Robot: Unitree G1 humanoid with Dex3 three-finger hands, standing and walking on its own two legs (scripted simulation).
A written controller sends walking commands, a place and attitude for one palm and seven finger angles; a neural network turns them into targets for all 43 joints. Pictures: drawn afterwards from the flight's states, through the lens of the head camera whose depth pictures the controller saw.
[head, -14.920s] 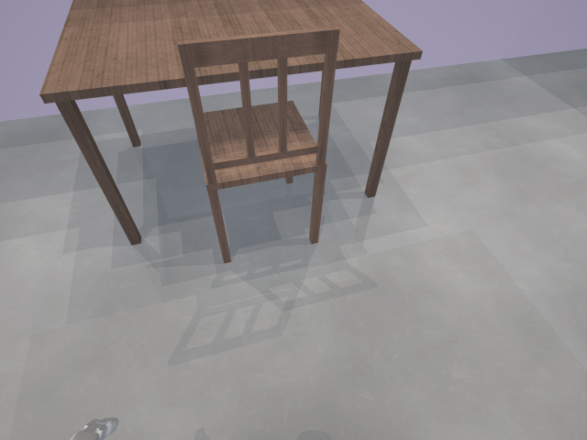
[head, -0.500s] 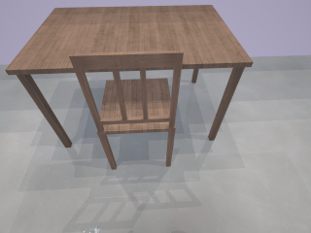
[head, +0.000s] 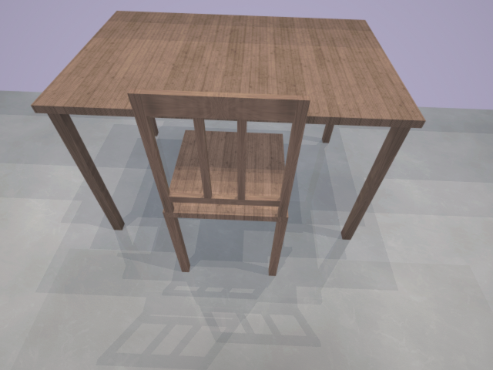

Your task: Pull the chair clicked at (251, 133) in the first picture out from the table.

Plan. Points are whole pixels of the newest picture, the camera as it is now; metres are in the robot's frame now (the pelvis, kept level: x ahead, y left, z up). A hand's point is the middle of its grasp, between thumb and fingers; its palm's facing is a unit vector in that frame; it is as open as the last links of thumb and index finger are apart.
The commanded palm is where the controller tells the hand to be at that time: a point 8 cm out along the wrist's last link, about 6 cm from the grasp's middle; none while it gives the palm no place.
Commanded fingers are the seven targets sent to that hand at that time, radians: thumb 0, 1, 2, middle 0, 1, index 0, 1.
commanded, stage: look again from close up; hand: left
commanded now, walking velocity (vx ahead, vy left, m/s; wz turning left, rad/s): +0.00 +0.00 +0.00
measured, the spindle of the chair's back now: (203, 161) +0.63 +0.17 -0.10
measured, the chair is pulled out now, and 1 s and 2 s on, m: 0.00 0.00 0.00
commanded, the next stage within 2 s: shuffle to correct the standing spot in 0.18 s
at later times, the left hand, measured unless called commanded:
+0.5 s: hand out of the picture +0.01 +0.17 -0.18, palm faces +0.02 -0.98 -0.17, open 7.4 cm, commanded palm none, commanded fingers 0.00 0.90 0.90 -0.20 -0.30 -0.20 -0.30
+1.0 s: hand out of the picture +0.04 +0.10 -0.20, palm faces +0.06 -0.99 -0.10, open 7.4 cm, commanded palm none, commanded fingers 0.00 0.90 0.90 -0.20 -0.30 -0.20 -0.30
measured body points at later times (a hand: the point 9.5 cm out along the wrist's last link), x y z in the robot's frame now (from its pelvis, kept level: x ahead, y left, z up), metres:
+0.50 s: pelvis +0.03 +0.00 -0.01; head +0.03 +0.00 +0.44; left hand +0.01 +0.22 -0.17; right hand -0.01 -0.20 -0.17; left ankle -0.01 +0.13 -0.74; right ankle -0.01 -0.08 -0.74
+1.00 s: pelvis +0.14 -0.04 -0.03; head +0.16 -0.02 +0.42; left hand +0.04 +0.15 -0.19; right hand +0.25 -0.26 -0.16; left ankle +0.21 +0.04 -0.75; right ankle +0.01 -0.09 -0.70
